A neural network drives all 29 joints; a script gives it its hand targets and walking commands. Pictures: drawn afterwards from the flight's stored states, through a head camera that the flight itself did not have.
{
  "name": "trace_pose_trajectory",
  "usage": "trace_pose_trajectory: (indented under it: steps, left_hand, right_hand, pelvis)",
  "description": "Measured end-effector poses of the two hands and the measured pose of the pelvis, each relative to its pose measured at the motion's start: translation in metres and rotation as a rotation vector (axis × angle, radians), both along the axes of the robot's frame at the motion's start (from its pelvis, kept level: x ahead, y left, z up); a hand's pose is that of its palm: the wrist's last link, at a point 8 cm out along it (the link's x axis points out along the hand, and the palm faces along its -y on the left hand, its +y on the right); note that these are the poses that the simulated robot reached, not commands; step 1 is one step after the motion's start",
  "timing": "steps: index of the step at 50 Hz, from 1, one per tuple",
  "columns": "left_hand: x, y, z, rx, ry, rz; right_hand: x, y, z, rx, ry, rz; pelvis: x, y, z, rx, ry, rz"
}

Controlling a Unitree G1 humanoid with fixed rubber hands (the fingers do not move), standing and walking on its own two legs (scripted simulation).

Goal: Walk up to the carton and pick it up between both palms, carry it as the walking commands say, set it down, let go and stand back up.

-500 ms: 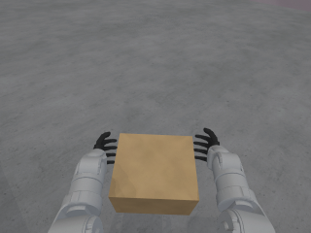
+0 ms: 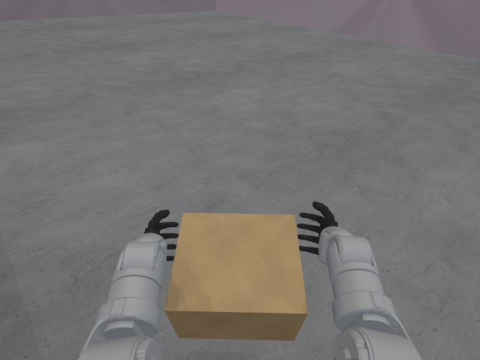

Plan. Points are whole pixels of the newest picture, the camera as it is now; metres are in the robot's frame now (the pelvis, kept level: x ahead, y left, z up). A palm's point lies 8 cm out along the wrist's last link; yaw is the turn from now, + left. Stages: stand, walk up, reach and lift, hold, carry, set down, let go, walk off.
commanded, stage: reach and lift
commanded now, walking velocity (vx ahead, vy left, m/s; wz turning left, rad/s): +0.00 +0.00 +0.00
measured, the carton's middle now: (237, 275) +0.32 +0.00 -0.02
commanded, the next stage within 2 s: hold in 1.06 s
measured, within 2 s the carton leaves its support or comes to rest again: neither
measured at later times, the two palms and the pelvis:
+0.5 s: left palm (153, 247) +0.32 +0.16 +0.07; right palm (326, 237) +0.32 -0.16 +0.09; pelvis +0.00 -0.01 +0.00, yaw +0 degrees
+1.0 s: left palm (151, 253) +0.31 +0.16 +0.07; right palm (328, 241) +0.31 -0.16 +0.09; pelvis -0.01 -0.01 +0.00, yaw +0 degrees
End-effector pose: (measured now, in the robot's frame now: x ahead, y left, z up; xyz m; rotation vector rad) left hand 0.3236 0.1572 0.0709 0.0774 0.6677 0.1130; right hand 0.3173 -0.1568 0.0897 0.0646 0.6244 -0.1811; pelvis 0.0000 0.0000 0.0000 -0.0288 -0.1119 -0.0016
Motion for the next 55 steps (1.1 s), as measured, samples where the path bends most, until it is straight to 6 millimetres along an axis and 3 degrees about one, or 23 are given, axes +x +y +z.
trace_pose_trajectory:
  steps: [28,55]
  left_hand:
    - [-0.003,-0.002,-0.002,0.008,0.018,0.032]
    - [-0.021,-0.002,0.004,0.009,-0.005,0.045]
  right_hand:
    - [0.007,0.0,-0.003,-0.004,-0.001,0.013]
    - [-0.01,0.0,0.002,-0.003,-0.017,0.014]
  pelvis:
    - [0.001,-0.006,0.001,0.008,0.006,0.001]
    - [-0.014,-0.006,0.0,0.008,-0.015,0.001]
